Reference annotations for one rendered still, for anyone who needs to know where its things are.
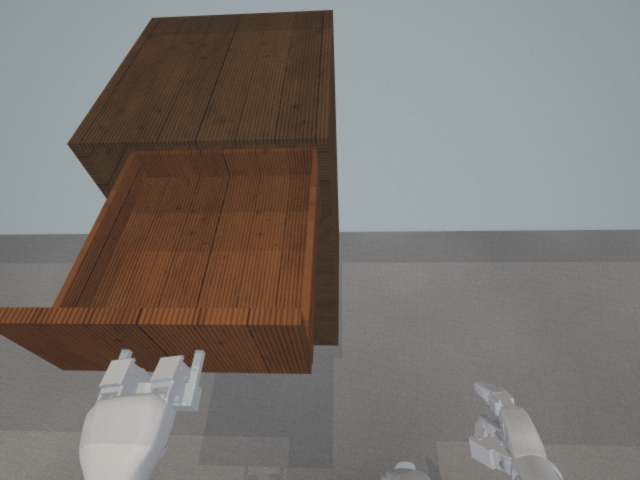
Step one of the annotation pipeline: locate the robot right forearm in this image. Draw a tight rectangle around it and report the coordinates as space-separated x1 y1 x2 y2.
510 455 564 480

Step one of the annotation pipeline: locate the robot right hand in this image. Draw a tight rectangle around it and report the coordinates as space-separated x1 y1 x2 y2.
469 380 548 476

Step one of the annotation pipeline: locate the robot left hand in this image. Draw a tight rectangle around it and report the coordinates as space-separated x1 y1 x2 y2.
79 355 191 480

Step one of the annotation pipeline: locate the handle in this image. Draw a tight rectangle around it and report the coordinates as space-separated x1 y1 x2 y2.
98 349 205 412

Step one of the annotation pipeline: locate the drawer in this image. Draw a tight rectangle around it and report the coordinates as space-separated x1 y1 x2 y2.
0 147 320 374

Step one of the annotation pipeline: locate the cabinet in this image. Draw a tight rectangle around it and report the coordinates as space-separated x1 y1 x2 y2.
67 10 339 345

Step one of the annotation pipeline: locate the right robot shin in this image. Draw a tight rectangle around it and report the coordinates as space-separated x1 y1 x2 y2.
394 461 416 470

